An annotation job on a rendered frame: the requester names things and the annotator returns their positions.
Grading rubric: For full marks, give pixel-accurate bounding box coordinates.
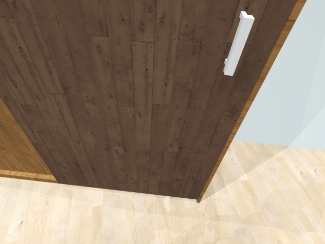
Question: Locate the wardrobe door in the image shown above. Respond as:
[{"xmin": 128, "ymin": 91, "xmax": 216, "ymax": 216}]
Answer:
[
  {"xmin": 0, "ymin": 98, "xmax": 53, "ymax": 175},
  {"xmin": 0, "ymin": 0, "xmax": 296, "ymax": 199}
]

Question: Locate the handle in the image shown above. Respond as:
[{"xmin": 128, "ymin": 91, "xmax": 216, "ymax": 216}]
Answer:
[{"xmin": 223, "ymin": 11, "xmax": 254, "ymax": 76}]

